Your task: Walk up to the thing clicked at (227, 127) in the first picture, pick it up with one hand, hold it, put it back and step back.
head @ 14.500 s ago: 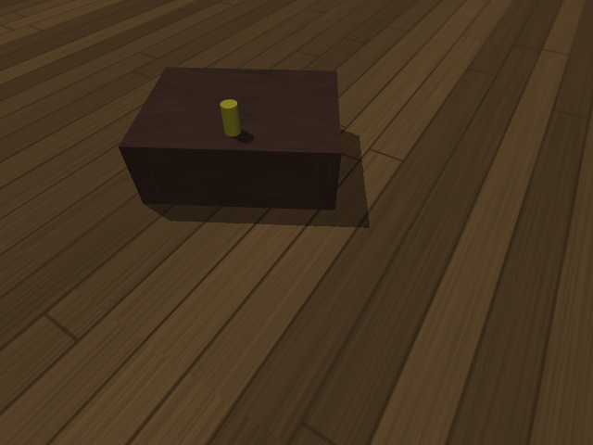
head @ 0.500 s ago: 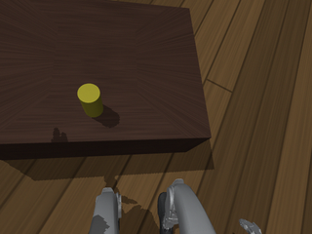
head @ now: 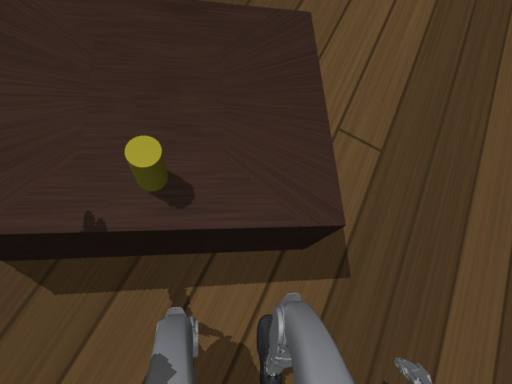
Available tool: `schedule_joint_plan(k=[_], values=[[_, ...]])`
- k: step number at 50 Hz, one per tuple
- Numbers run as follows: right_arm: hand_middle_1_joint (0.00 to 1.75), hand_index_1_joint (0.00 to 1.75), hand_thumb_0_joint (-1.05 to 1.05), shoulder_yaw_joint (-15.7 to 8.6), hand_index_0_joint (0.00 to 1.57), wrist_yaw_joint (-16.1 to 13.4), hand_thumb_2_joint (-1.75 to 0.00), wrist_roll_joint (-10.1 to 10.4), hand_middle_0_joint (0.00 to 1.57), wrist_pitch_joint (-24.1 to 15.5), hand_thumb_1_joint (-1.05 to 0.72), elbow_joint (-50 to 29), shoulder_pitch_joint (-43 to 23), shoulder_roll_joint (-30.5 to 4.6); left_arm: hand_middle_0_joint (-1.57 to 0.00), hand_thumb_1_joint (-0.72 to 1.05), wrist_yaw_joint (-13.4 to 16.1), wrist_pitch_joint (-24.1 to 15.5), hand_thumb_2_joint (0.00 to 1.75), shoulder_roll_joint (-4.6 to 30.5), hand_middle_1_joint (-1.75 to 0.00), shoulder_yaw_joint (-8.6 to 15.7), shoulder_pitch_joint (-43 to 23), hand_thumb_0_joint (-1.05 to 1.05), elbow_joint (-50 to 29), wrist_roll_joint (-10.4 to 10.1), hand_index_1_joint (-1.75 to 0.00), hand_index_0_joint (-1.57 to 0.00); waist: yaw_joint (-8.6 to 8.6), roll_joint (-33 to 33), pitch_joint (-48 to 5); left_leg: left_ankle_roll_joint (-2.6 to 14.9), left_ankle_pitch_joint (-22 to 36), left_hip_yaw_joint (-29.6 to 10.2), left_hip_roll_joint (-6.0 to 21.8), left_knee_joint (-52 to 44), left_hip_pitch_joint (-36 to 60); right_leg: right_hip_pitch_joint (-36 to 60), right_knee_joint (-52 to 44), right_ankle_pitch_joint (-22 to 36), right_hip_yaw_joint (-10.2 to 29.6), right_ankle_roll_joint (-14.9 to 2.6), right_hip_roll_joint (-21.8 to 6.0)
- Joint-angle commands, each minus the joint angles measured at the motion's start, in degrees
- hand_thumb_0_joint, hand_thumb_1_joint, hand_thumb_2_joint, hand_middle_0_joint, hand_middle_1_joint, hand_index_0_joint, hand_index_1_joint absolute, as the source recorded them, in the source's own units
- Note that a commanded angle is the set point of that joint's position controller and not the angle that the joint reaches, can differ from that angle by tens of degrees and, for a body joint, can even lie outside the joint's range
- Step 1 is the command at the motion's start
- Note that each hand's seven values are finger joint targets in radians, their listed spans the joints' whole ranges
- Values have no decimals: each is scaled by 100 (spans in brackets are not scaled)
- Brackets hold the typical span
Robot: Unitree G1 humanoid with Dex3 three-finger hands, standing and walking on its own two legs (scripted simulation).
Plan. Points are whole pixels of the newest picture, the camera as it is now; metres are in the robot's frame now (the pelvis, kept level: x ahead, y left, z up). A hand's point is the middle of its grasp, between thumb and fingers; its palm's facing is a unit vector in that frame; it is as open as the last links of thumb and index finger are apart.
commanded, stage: go down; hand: left
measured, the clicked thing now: (148, 165) +0.53 +0.18 -0.24
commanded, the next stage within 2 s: approach in 0.14 s
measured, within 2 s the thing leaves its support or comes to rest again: neither
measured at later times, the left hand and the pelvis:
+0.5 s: hand out of the picture +0.45 +0.38 +0.02, palm faces +0.19 -0.98 +0.02, open 17.7 cm; pelvis +0.00 +0.01 -0.02, yaw +0 degrees
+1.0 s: hand (109, 173) +0.49 +0.24 -0.19, palm faces +0.06 -1.00 +0.03, open 17.7 cm; pelvis -0.05 +0.00 -0.18, yaw -1 degrees
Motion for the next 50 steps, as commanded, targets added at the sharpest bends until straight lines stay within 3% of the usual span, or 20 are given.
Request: schedule_joint_plan(k=[1,4,7,9,14,16,20,25,32,36,37,38,40,41,45,46,48,50], values=[[30,30,0,-456,20,-151,-90,6,20,-115,-90,-185,934,-1210,-4,-52,21,-438,9,2720,-8,304,-1838,0,-1436,-158,-8,-4,271,1951,-3481,23,2018,1,-118,-1142,2524,1738,-646,905,257,-309,185],[30,30,0,-444,20,-165,-90,-11,20,-104,-91,-192,964,-1205,-4,-51,14,-337,9,2661,-8,242,-1702,0,-1436,-92,-8,-4,280,2047,-3576,9,2439,9,-107,-1145,2711,1830,-671,1165,237,-308,186],[30,30,0,-492,20,-182,-90,7,20,-95,-91,-173,984,-1229,-4,-52,-35,-187,8,2363,-7,113,-1497,0,-1133,-116,-7,-4,197,1894,-3251,-3,2467,-35,-86,-1178,2673,1657,-746,1138,170,-302,214],[30,30,0,-478,20,-167,-90,33,20,-114,-90,-216,906,-1206,-3,-52,-31,-143,8,2257,-8,13,-1466,0,-1142,-151,-7,-4,189,1796,-2898,-3,2141,-55,-70,-1233,2476,1518,-740,912,160,-300,227],[30,30,0,-426,20,-155,-88,80,20,-147,-86,-311,852,-1150,-4,-61,12,-187,0,2103,-7,63,-1319,0,-802,-301,-5,-7,136,1208,-2466,74,1575,-31,-76,-1217,1868,1606,-769,679,170,-256,229],[30,30,0,-412,20,-143,-88,79,20,-170,-85,-269,866,-1163,-3,-61,15,-262,1,1993,-7,28,-1276,0,-619,-330,-5,-6,121,1178,-2428,66,1743,-52,-69,-1118,1817,1415,-660,762,161,-267,226],[30,30,0,-406,20,-92,-89,22,20,-202,-86,-211,864,-1177,-4,-61,-2,-467,0,1646,-6,-270,-1267,0,-212,-263,-5,-6,19,1130,-2400,76,1794,-42,-96,-718,1448,979,-304,759,190,-290,200],[30,30,0,-390,20,18,-89,-59,20,-260,-86,-176,904,-1221,-3,-61,-23,-912,4,1396,-6,-434,-1715,0,-364,-364,-5,-4,-127,1389,-3015,61,2104,-82,-101,16,1213,184,397,876,184,-317,160],[30,30,0,-389,20,218,-89,-266,20,-149,-87,-112,927,-1275,-1,-59,269,-1435,10,1661,-8,-346,-2594,0,-943,-75,-9,-1,26,2377,-4222,-57,2551,-151,-56,841,1404,-727,1535,839,208,-386,82],[30,30,0,-422,20,340,-90,-357,20,-16,-89,-106,927,-1275,0,-58,568,-1489,12,1426,-9,-390,-2841,0,-1023,121,-9,-1,48,2746,-4641,-120,2826,-221,-41,1108,1463,-1057,2044,919,185,-421,67],[30,30,0,-483,20,372,-90,-365,20,24,-89,-125,919,-1333,0,-59,643,-1479,12,1230,-9,-496,-2937,0,-1066,157,-10,0,18,2794,-4550,-150,2735,-288,-14,1123,1477,-1356,2147,797,172,-427,64],[30,30,0,-465,20,395,-90,-390,20,64,-89,-105,887,-1303,-1,-61,751,-1476,11,1331,-9,-395,-2916,0,-979,216,-10,-1,50,2795,-4553,-126,2573,-243,-31,1247,1220,-1364,2251,745,188,-420,69],[30,30,0,-483,20,458,-90,-405,20,106,-89,-151,827,-1258,-1,-61,922,-1440,11,737,-10,-655,-2846,0,-688,277,-10,-1,-125,2480,-4246,-63,2137,-179,-73,1486,519,-1467,2426,662,191,-405,52],[30,30,0,-493,20,492,-90,-412,20,121,-89,-154,828,-1256,-1,-61,1027,-1453,11,662,-11,-627,-2793,0,-619,285,-11,-2,-153,2267,-4195,-17,1974,-113,-97,1646,136,-1394,2525,687,203,-386,46],[30,30,0,-505,20,618,-90,-405,20,178,-90,-271,784,-1177,-1,-61,1301,-1527,10,-36,-12,-937,-2633,0,-123,400,-11,-2,-419,1449,-3606,115,949,25,-187,2041,-1282,-1495,2714,285,161,-303,31],[30,30,0,-527,20,643,-90,-412,20,190,-90,-233,753,-1189,-1,-61,1390,-1592,11,-37,-12,-940,-2602,0,-149,443,-11,-2,-361,1457,-3531,112,763,65,-200,2102,-1469,-1581,2812,196,169,-301,9],[30,30,0,-546,20,713,-89,-431,20,218,-89,-263,822,-1167,-1,-56,1567,-1692,5,-76,-9,-920,-2614,0,-67,514,-7,-3,-428,1118,-3661,172,470,175,-249,2373,-2024,-1373,2925,81,184,-240,7],[30,30,0,-563,20,770,-89,-419,20,279,-90,-274,854,-1203,-2,-55,1770,-1836,5,247,-9,-733,-2956,0,-373,528,-7,-4,-338,1073,-3887,208,162,234,-282,2489,-2291,-1286,3071,-132,199,-209,-2]])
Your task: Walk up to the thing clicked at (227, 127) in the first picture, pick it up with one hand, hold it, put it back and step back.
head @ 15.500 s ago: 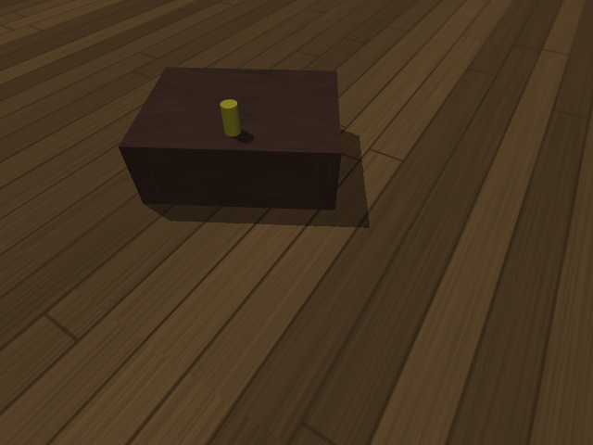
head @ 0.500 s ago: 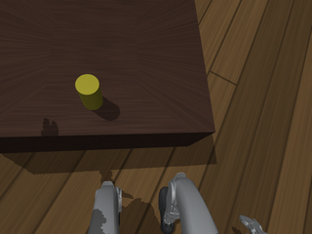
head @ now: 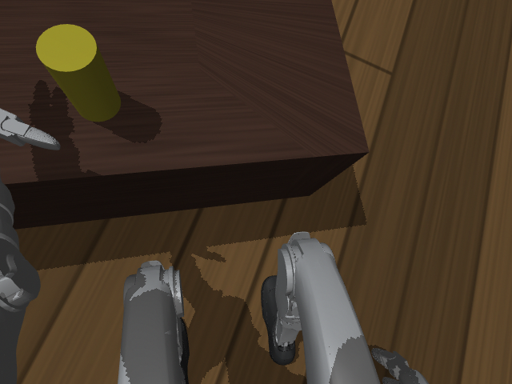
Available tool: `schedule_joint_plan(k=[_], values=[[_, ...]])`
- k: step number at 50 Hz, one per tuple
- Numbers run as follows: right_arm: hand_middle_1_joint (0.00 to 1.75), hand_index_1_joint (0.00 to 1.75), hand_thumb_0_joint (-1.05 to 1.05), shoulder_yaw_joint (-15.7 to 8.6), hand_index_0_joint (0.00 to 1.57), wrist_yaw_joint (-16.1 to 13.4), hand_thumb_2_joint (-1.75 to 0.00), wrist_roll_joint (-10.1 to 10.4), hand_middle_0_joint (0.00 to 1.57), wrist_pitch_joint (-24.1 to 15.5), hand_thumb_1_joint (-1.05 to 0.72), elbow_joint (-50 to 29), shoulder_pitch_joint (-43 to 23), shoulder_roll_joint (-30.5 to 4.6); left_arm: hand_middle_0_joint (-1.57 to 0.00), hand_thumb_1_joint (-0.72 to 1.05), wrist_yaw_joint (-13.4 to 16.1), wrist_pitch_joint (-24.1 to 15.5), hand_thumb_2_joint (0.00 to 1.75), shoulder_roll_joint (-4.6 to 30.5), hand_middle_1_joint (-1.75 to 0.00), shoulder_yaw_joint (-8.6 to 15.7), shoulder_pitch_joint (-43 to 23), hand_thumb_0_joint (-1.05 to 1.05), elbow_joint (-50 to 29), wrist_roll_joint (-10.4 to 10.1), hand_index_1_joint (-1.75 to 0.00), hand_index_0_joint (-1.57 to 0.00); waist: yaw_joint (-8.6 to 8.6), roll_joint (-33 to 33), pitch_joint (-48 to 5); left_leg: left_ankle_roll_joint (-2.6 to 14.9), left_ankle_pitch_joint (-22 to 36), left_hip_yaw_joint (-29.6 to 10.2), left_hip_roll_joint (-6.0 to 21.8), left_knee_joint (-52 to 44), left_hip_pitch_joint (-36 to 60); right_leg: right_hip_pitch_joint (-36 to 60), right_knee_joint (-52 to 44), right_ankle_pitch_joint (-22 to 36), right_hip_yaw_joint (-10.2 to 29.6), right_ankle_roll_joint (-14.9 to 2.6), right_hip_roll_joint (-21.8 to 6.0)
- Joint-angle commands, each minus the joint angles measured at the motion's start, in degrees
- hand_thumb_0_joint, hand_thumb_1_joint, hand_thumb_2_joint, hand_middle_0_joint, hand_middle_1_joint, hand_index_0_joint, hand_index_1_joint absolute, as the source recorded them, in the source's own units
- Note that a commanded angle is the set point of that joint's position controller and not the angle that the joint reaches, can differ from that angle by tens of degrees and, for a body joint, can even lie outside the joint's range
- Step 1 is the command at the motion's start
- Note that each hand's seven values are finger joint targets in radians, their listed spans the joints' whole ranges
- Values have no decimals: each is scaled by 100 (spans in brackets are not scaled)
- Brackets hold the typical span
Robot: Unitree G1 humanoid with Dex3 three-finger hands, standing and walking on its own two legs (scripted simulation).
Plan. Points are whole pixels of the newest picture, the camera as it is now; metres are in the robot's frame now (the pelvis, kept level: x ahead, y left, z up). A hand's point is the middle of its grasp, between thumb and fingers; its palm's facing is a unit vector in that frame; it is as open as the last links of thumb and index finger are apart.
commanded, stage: close in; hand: left
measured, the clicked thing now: (84, 78) +0.58 +0.19 -0.06
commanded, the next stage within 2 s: rest palm in 0.50 s
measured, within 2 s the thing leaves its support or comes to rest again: neither
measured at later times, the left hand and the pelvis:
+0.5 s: hand (62, 79) +0.55 +0.20 -0.02, palm faces +0.13 -0.99 +0.02, open 17.7 cm; pelvis -0.01 +0.00 -0.03, yaw +0 degrees
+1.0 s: hand (82, 83) +0.56 +0.18 -0.04, palm faces +0.16 -0.99 -0.02, open 16.7 cm; pelvis +0.00 +0.00 -0.04, yaw +1 degrees
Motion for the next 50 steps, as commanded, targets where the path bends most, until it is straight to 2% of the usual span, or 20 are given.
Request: schedule_joint_plan(k=[1,5,9,11,13,15,16,18,19,22,24,26,28,30,31,35,38,42,45,50], values=[[30,30,0,-518,20,20,-89,15,20,10,-90,-219,1133,-1304,-2,-56,406,-617,6,1609,-10,200,-2098,0,-1306,-37,-8,-4,48,824,-4023,159,897,209,-70,-1155,1445,2619,-619,484,-67,-242,177],[30,30,0,-547,20,61,-90,-13,20,97,-90,-208,1080,-1240,-3,-53,967,-775,7,1865,-10,148,-3104,0,-2108,178,-8,-4,124,1248,-4552,152,392,335,-109,-1033,1383,2712,-558,59,33,-198,165],[30,30,0,-592,20,87,-90,-24,20,233,-91,88,1165,-1133,-3,-56,1359,-568,7,1397,-9,-362,-3054,0,-2100,471,-8,-4,90,1394,-4587,159,-61,412,-125,-1099,1420,2721,-785,-370,172,-170,156],[30,30,0,-685,20,60,-90,-20,20,286,-92,-67,1078,-1261,-4,-58,1468,-483,4,1591,-8,-258,-3145,0,-2401,527,-7,-5,116,1655,-4814,146,119,402,-126,-1150,1617,2741,-695,-147,112,-208,144],[30,30,0,-697,20,65,-90,40,20,330,-92,58,1191,-1225,-4,-61,1427,-283,3,710,-8,-760,-2851,0,-1871,465,-6,-5,-120,1459,-4517,143,264,319,-124,-1122,1641,2407,-605,87,-59,-248,156],[30,30,0,-745,20,31,-90,82,20,357,-93,30,1220,-1318,-4,-61,1386,-165,1,628,-7,-743,-2554,0,-1622,438,-6,-5,-176,1283,-4228,141,605,251,-117,-1083,1543,2149,-500,398,-153,-284,159],[30,30,0,-719,20,33,-90,124,20,388,-93,173,1293,-1250,-4,-61,1340,-68,1,353,-8,-945,-2391,0,-1259,384,-6,-6,-262,1000,-3744,178,394,226,-123,-1059,1177,2003,-554,207,-162,-269,146],[30,30,0,-728,20,15,-90,156,20,391,-93,23,1167,-1286,-5,-61,1371,3,1,459,-8,-753,-2265,0,-1298,291,-6,-6,-149,694,-3399,215,352,236,-115,-1024,888,1959,-606,158,-148,-260,148],[30,30,0,-698,20,35,-90,167,20,416,-93,66,1206,-1220,-4,-61,1377,7,1,283,-7,-837,-2297,0,-1177,260,-5,-6,-196,695,-3166,207,252,206,-127,-1079,769,1846,-615,74,-155,-261,130],[30,30,0,-742,20,73,-90,192,20,430,-93,-105,1092,-1258,-5,-61,1510,-71,0,443,-7,-652,-2346,0,-1404,246,-5,-7,-37,694,-3226,204,133,176,-129,-1176,850,1853,-602,-24,-159,-269,143],[30,30,0,-733,20,108,-90,175,20,429,-92,-113,1106,-1224,-4,-61,1601,-163,0,260,-7,-734,-2376,0,-1532,316,-5,-7,-77,765,-3376,171,349,123,-134,-1201,1043,1866,-520,178,-183,-284,132],[30,30,0,-777,20,127,-90,134,20,443,-92,-86,1096,-1228,-4,-61,1704,-282,0,284,-7,-802,-2555,0,-1894,434,-5,-6,21,1121,-3785,103,655,84,-117,-1240,1521,1796,-367,396,-183,-331,127],[30,30,0,-799,20,142,-90,122,20,448,-92,-9,1189,-1226,-4,-61,1777,-328,1,-71,-6,-1047,-2658,0,-1975,465,-4,-6,-10,1520,-3942,-3,1007,-31,-74,-1344,2096,1521,-250,618,-225,-378,105],[30,30,0,-851,20,130,-90,78,20,460,-93,-9,1182,-1279,-4,-61,1890,-400,1,146,-5,-1005,-2924,0,-2342,539,-4,-5,17,1784,-4272,-28,1187,-25,-71,-1311,2455,1536,-214,738,-213,-397,98],[30,30,0,-851,20,141,-90,69,20,464,-91,25,1219,-1256,-7,-61,1934,-412,2,-58,-2,-1115,-3009,0,-2420,521,-2,-6,-28,1827,-4388,-54,1367,-43,-63,-1297,2614,1529,-191,863,-226,-401,89],[30,30,0,-847,20,139,-90,54,20,502,-92,176,1319,-1204,-8,-61,2047,-382,1,-187,-2,-1242,-2903,0,-2141,541,-2,-7,-126,1522,-4253,21,1334,125,-133,-1163,2153,1876,-321,914,-179,-367,91],[30,30,0,-831,20,145,-90,57,20,530,-92,195,1278,-1211,-8,-61,2057,-376,2,-115,-3,-1146,-2629,0,-1861,541,-4,-8,-98,1282,-4024,60,1243,198,-151,-1096,1837,1919,-343,822,-155,-346,88],[30,30,0,-812,20,152,-90,81,20,560,-93,7,1150,-1264,-28,-55,2038,-435,13,217,-22,-853,-2542,0,-1844,492,-22,-28,-57,921,-4157,126,1254,243,-180,-975,1504,2246,-327,895,-136,-315,96],[30,30,0,-780,20,172,-90,87,20,563,-94,16,1089,-1204,-31,-55,1956,-465,14,-28,-26,-933,-2475,0,-1615,429,-25,-32,-133,724,-3949,171,1102,280,-192,-902,1203,2249,-331,806,-112,-290,100],[30,30,0,-793,20,183,-90,67,20,584,-93,75,1138,-1202,-38,-49,1884,-511,19,96,-31,-929,-2542,0,-1597,484,-30,-38,-103,901,-4012,162,1002,343,-178,-867,1209,2211,-308,697,-65,-291,115]])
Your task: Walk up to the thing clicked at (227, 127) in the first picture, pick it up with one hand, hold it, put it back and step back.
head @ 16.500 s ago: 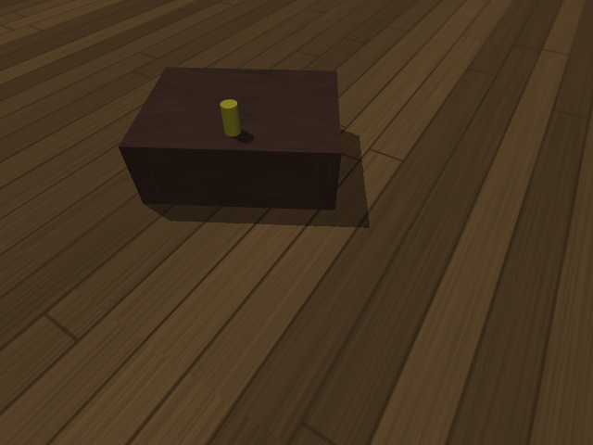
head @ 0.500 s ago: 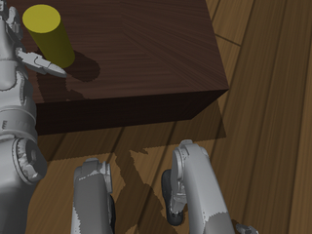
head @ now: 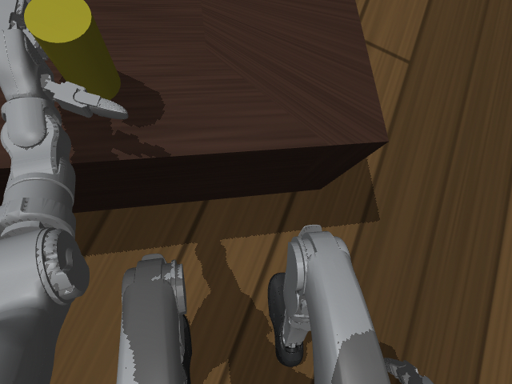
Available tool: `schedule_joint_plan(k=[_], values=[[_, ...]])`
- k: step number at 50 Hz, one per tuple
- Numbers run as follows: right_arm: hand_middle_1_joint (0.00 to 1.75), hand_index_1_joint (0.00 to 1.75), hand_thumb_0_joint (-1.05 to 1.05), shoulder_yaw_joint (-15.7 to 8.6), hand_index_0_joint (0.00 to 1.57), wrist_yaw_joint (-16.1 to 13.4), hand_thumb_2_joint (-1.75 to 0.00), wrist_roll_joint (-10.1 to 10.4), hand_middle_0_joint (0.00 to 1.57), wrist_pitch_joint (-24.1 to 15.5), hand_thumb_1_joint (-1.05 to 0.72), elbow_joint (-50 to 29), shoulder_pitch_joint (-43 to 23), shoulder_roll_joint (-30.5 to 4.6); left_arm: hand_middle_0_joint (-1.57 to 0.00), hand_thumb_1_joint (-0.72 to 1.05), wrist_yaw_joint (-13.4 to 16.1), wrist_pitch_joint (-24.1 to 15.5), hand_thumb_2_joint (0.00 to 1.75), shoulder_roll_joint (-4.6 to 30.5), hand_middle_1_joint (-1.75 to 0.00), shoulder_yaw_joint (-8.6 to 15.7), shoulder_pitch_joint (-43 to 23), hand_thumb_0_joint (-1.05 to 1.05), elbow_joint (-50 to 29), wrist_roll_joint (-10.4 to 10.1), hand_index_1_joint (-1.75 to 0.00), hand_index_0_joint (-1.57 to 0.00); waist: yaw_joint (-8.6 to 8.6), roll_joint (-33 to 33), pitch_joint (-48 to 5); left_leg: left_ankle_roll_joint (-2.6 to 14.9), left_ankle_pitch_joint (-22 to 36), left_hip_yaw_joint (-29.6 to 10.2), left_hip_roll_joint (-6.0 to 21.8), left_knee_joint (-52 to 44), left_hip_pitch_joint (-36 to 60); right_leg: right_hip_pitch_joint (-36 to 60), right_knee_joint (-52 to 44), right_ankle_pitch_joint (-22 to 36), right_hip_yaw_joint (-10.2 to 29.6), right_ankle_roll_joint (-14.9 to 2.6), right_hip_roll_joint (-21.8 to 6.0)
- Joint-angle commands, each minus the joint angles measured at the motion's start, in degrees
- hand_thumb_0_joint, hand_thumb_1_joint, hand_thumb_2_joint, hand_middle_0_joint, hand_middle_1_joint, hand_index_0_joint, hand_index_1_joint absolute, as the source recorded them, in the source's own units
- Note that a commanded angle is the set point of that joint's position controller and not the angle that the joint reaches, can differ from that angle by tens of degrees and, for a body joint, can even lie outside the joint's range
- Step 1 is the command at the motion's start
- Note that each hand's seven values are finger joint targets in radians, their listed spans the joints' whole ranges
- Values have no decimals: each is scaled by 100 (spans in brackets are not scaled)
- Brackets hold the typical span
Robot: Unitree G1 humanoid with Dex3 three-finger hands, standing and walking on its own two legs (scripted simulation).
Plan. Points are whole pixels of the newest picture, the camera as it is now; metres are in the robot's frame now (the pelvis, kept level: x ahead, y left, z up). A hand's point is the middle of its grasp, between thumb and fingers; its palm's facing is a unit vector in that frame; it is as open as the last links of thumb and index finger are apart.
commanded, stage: close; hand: left
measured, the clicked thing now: (80, 54) +0.58 +0.18 -0.02
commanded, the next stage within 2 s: settle in 0.70 s
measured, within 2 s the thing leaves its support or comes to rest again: leaves its support in 1.08 s
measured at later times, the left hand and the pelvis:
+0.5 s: hand (82, 66) +0.57 +0.17 -0.02, palm faces +0.12 -0.99 -0.02, open 11.9 cm; pelvis -0.01 +0.00 -0.02, yaw -1 degrees
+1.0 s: hand (83, 67) +0.57 +0.17 -0.02, palm faces +0.11 -0.99 -0.05, open 9.7 cm; pelvis -0.01 +0.00 -0.02, yaw -1 degrees
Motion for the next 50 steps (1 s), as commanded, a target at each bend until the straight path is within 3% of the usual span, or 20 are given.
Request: schedule_joint_plan(k=[1,3,7,8,10,12,15,19,21,24,26,28,29,33,34,37,40,41,44,50], values=[[30,30,0,-404,20,-83,-90,-17,20,-14,-93,-17,1299,-1207,-39,-48,-93,-444,20,1003,-32,-129,-2198,0,-982,-35,-31,-40,-209,948,-4066,147,1171,259,-36,-1528,1997,2901,-985,885,-207,-298,215],[30,30,0,-436,20,-100,-90,-16,20,-1,-93,-53,1291,-1248,-42,-46,-80,-490,23,1393,-35,81,-2457,0,-1332,-36,-34,-43,-143,1021,-4327,157,1196,293,-42,-1476,2039,3016,-968,923,-170,-290,212],[30,30,0,-402,20,-111,-90,-18,20,4,-93,35,1242,-1246,-47,-42,-89,-448,27,1098,-40,-136,-2469,0,-1033,-73,-39,-48,-218,1042,-4045,143,959,250,-24,-1494,2026,2725,-978,683,-205,-294,216],[30,30,0,-410,20,-121,-90,-26,20,2,-93,27,1247,-1250,-49,-43,-52,-487,29,1335,-42,-55,-2658,0,-1381,-62,-41,-50,-175,1161,-4168,142,969,272,-14,-1451,2053,2727,-946,703,-209,-296,238],[30,30,0,-390,20,-123,-90,-36,20,22,-93,1,1262,-1250,-53,-36,-23,-473,32,1409,-46,16,-2685,0,-1296,-35,-45,-54,-183,1184,-4298,139,1071,277,-25,-1438,2068,2851,-924,803,-206,-292,219],[30,30,0,-376,20,-110,-90,-35,20,7,-93,68,1295,-1231,-57,-35,-25,-415,36,1007,-50,-170,-2471,0,-931,-54,-49,-57,-258,1054,-4032,129,1050,245,-26,-1424,1968,2686,-901,778,-239,-299,220],[30,30,0,-355,20,-111,-90,-39,20,39,-92,64,1259,-1264,-62,-29,13,-409,42,1351,-55,-31,-2387,0,-748,19,-55,-63,-229,973,-3714,165,742,243,-28,-1429,1673,2578,-929,486,-262,-278,242],[30,30,0,-319,20,-90,-90,-57,20,60,-92,13,1280,-1282,-68,-18,4,-438,45,1176,-60,-172,-2606,0,-838,12,-59,-69,-358,1017,-3812,157,826,207,-29,-1373,1753,2534,-878,599,-296,-279,238],[30,30,0,-330,20,-94,-89,-46,20,65,-91,0,1250,-1329,-72,-11,7,-449,49,1463,-64,-12,-2549,0,-885,39,-62,-73,-260,1121,-3844,141,818,165,-20,-1423,1826,2441,-825,562,-309,-290,229],[30,30,0,-302,20,-73,-90,-62,20,80,-91,28,1255,-1329,-77,-5,14,-476,54,1290,-68,-112,-2631,0,-847,29,-67,-78,-307,1208,-3761,107,761,89,4,-1462,1942,2291,-755,504,-344,-299,220],[30,30,0,-293,20,-82,-90,-72,20,83,-91,-42,1204,-1347,-81,-3,84,-497,58,1576,-72,68,-2760,0,-1056,50,-71,-82,-282,1228,-3839,129,718,111,9,-1418,1908,2325,-764,480,-334,-287,234],[30,30,0,-265,20,-65,-90,-80,20,104,-92,31,1253,-1325,-85,1,59,-480,61,1336,-76,-143,-2753,0,-928,57,-75,-86,-352,1371,-3804,109,696,100,7,-1448,1951,2303,-739,467,-343,-293,216],[30,30,0,-289,20,-73,-90,-84,20,91,-91,-80,1224,-1365,-88,4,69,-484,63,1527,-78,18,-2730,0,-1085,64,-78,-89,-326,1311,-3988,128,810,129,7,-1391,1956,2439,-752,575,-347,-281,239],[30,30,0,-268,20,-76,-89,-86,20,124,-91,-44,1313,-1379,-100,15,11,-446,74,1455,-90,-48,-2667,0,-1043,61,-89,-100,-304,1429,-4209,78,1252,103,9,-1332,2206,2401,-628,918,-354,-312,216],[30,30,0,-269,20,-68,-89,-93,20,138,-91,-42,1377,-1372,-103,19,1,-419,77,1314,-93,-140,-2660,0,-947,60,-92,-103,-396,1441,-4175,78,1257,98,11,-1333,2160,2446,-649,937,-373,-309,229],[30,30,0,-253,20,-61,-90,-90,20,139,-91,2,1389,-1366,-116,30,15,-376,96,1286,-110,-109,-2503,0,-752,53,-109,-116,-385,1340,-3862,93,1143,109,-1,-1290,1922,2380,-647,856,-370,-298,215],[30,30,0,-249,20,-46,-90,-87,20,146,-91,-77,1346,-1352,-122,28,35,-392,102,1269,-118,-79,-2498,0,-864,30,-118,-123,-345,1236,-3882,119,1118,159,-9,-1230,1823,2460,-671,837,-356,-290,234],[30,30,0,-246,20,-40,-90,-96,20,153,-92,-79,1369,-1362,-119,30,26,-377,107,1135,-121,-185,-2384,0,-684,44,-122,-119,-436,1167,-3802,122,1123,147,-14,-1215,1729,2484,-673,845,-377,-285,240],[30,30,0,-259,20,-37,-90,-90,20,175,-92,-111,1360,-1349,-122,29,58,-405,112,1460,-126,-74,-2596,0,-1112,93,-127,-122,-295,1332,-4122,122,1120,180,-17,-1257,1883,2589,-684,840,-334,-294,245],[30,30,0,-305,20,-64,-90,-49,20,183,-92,-152,1297,-1348,-123,23,80,-312,116,1447,-130,-150,-2759,0,-1558,80,-131,-123,-223,1532,-4265,105,869,142,-1,-1462,2164,2548,-744,626,-330,-302,214]])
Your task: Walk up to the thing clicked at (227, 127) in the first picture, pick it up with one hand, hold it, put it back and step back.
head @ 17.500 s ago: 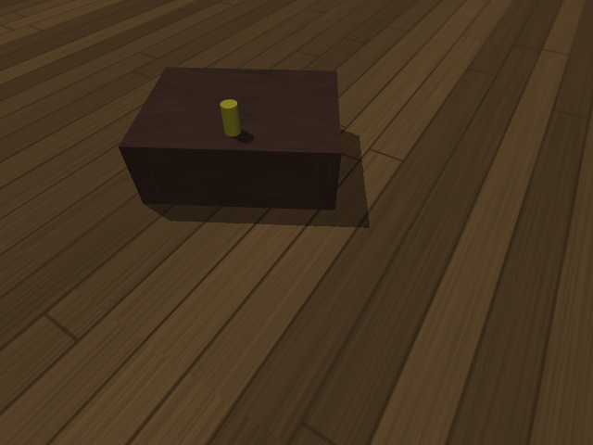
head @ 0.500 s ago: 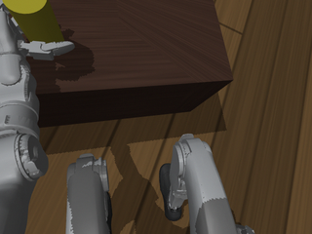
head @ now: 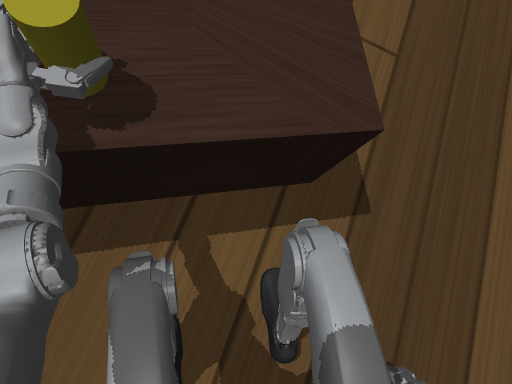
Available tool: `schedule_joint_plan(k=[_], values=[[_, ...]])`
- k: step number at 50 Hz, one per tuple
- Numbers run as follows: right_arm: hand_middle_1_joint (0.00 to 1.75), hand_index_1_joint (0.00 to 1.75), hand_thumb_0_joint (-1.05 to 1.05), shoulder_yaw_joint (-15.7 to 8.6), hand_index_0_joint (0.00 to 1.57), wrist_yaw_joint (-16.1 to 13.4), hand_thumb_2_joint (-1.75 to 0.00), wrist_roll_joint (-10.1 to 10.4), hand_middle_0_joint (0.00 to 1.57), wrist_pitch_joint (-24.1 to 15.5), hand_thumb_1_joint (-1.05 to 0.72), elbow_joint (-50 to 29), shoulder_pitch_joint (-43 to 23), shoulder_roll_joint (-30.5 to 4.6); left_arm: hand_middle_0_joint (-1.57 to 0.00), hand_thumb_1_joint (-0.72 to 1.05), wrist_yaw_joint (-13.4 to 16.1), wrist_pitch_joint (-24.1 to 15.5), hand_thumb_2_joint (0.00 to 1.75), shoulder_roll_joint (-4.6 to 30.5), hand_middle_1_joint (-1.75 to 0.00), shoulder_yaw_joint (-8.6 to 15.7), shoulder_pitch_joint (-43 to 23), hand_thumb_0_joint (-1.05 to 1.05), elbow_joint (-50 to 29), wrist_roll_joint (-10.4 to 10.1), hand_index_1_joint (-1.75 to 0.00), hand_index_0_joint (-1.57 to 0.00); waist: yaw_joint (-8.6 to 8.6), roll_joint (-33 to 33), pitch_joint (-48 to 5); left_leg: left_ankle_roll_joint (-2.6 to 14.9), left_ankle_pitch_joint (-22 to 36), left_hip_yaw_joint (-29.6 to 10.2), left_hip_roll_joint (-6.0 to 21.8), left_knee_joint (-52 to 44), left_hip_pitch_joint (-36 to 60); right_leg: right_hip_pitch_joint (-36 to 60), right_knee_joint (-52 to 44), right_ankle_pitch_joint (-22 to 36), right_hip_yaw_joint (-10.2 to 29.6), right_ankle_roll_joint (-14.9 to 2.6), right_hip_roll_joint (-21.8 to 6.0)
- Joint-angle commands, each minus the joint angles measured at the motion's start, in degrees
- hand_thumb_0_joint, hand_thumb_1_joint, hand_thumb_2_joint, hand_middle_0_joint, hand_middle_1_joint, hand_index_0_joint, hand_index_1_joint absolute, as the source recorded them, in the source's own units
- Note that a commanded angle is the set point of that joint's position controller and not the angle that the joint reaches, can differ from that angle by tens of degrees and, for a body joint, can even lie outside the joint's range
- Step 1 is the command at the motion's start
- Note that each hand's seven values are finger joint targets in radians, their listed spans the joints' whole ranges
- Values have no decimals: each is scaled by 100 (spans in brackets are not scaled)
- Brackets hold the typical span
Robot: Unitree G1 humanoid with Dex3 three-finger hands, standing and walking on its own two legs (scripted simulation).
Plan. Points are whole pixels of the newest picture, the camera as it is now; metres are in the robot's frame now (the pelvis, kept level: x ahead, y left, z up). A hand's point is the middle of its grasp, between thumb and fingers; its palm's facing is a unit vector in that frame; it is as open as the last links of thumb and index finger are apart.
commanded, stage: settle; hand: left
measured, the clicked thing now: (64, 42) +0.57 +0.18 +0.01
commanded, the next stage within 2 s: lift in 1.06 s
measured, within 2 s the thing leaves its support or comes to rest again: leaves its support in 0.08 s
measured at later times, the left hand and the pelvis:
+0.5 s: hand out of the picture +0.57 +0.18 +0.08, palm faces +0.13 -0.99 -0.04, open 9.8 cm; pelvis +0.01 +0.00 +0.06, yaw +1 degrees
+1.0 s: hand out of the picture +0.58 +0.18 +0.12, palm faces +0.16 -0.99 -0.04, open 9.8 cm; pelvis +0.03 +0.00 +0.11, yaw +1 degrees
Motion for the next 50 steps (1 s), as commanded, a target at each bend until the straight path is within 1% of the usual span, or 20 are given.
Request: schedule_joint_plan(k=[1,4,6,10,13,15,16,17,18,20,25,27,29,36,42,43,45,47,49,50], values=[[30,30,0,-471,20,-126,-90,40,20,-17,-92,-93,1256,-1286,-124,23,-17,-367,116,1111,-131,-34,-2616,0,-1605,-130,-132,-124,-110,1561,-4490,84,834,251,18,-1913,2608,2935,-1101,548,-264,-342,215],[30,30,0,-514,20,-163,-90,101,20,-29,-92,-146,1235,-1284,-125,19,-18,-315,116,1266,-132,43,-2819,0,-2058,-203,-133,-125,3,1644,-4736,72,931,240,23,-2042,2803,3051,-1134,624,-215,-363,181],[30,30,0,-578,20,-181,-90,132,20,-12,-91,4,1348,-1298,-125,18,-8,-189,118,991,-133,-72,-2585,0,-1740,-215,-134,-125,-22,1647,-4510,38,875,151,42,-2192,2965,2825,-1180,558,-221,-379,162],[30,30,0,-587,20,-238,-90,191,20,-50,-91,-172,1276,-1227,-126,17,56,-50,118,996,-134,-50,-2543,0,-1958,-257,-135,-126,36,1403,-4536,90,824,213,26,-2294,2939,3124,-1459,572,-165,-372,171],[30,30,0,-646,20,-265,-90,242,20,-66,-91,1,1349,-1185,-127,19,-37,115,120,498,-135,-345,-2219,0,-1607,-328,-136,-127,-35,1205,-4093,105,767,205,34,-2423,2919,3051,-1658,497,-148,-376,166],[30,30,0,-656,20,-281,-90,255,20,-83,-91,-29,1376,-1169,-127,18,-54,182,121,701,-136,-244,-2233,0,-1667,-302,-137,-128,-1,1083,-4078,126,791,229,45,-2466,2886,3143,-1763,496,-137,-374,190],[30,30,0,-657,20,-294,-90,286,20,-78,-90,-63,1299,-1196,-126,17,-68,263,121,625,-135,-221,-1891,0,-1177,-318,-136,-127,18,928,-3762,132,665,187,50,-2544,2829,3020,-1844,354,-131,-372,170],[30,30,0,-650,20,-286,-90,287,20,-93,-90,-81,1290,-1173,-126,17,-89,235,120,686,-135,-254,-2072,0,-1497,-329,-136,-127,5,890,-3751,144,602,201,58,-2586,2709,3188,-1864,305,-141,-362,191],[30,30,0,-659,20,-298,-90,293,20,-98,-90,-90,1297,-1171,-126,17,-90,215,121,854,-136,-80,-2133,0,-1693,-373,-136,-127,123,859,-3933,147,700,211,53,-2601,2836,3302,-1897,405,-113,-365,193],[30,30,0,-643,20,-297,-90,324,20,-113,-90,-152,1229,-1120,-126,18,-114,236,122,642,-135,-138,-2102,0,-1538,-442,-136,-127,105,858,-3876,138,675,172,46,-2703,2918,3254,-1939,354,-110,-376,173],[30,30,0,-667,20,-334,-90,319,20,-158,-89,-198,1238,-1112,-128,22,-75,140,124,922,-138,-36,-2235,0,-1885,-410,-138,-129,188,915,-4139,137,633,181,51,-2905,3087,3585,-2109,339,-74,-366,192],[30,30,0,-671,20,-341,-90,316,20,-175,-89,-215,1257,-1093,-129,22,-86,116,127,686,-139,-200,-2327,0,-2043,-441,-140,-130,170,1076,-4386,97,911,167,71,-2975,3491,3611,-2129,564,-62,-393,191],[30,30,0,-695,20,-363,-90,320,20,-173,-89,-212,1281,-1115,-128,22,-66,115,125,838,-137,-125,-2370,0,-2170,-443,-138,-129,243,1204,-4629,83,1086,183,60,-3030,3764,3769,-2194,692,-35,-409,186],[30,30,0,-693,20,-404,-90,321,20,-187,-89,-125,1359,-1026,-127,24,-19,192,128,656,-138,-242,-2140,0,-1998,-489,-139,-128,174,927,-4563,133,1261,286,57,-3114,3689,4350,-2540,931,24,-382,224],[30,30,0,-701,20,-416,-90,329,20,-209,-89,-103,1317,-982,-125,25,8,150,128,779,-137,-102,-1985,0,-1911,-501,-138,-126,252,760,-4385,160,1400,337,68,-3182,3576,4685,-2680,1125,97,-378,242],[30,30,0,-671,20,-405,-90,347,20,-214,-89,-158,1224,-971,-124,27,-24,205,128,371,-136,-245,-1508,0,-1272,-534,-137,-125,182,580,-4121,154,1437,287,63,-3248,3553,4575,-2705,1138,49,-388,233],[30,30,0,-680,20,-405,-90,319,20,-226,-88,-114,1275,-989,-124,28,14,90,128,750,-135,-25,-1793,0,-1751,-503,-136,-125,280,800,-4263,134,1588,297,78,-3256,3667,4604,-2642,1258,60,-411,235],[30,30,0,-693,20,-388,-90,308,20,-225,-88,-127,1303,-950,-124,27,38,12,128,784,-135,-33,-1964,0,-2063,-480,-136,-124,287,882,-4428,121,1616,283,86,-3313,3792,4645,-2652,1249,41,-419,265],[30,30,0,-667,20,-382,-90,319,20,-232,-88,-147,1230,-946,-123,28,-1,43,128,383,-135,-243,-1629,0,-1540,-515,-136,-124,209,770,-4189,117,1587,243,88,-3391,3867,4557,-2735,1202,11,-422,260],[30,30,0,-690,20,-384,-90,301,20,-245,-88,-121,1281,-957,-123,28,22,-24,128,618,-134,-123,-1870,0,-1969,-487,-135,-124,241,878,-4317,111,1618,248,100,-3395,3913,4550,-2728,1201,15,-428,272]])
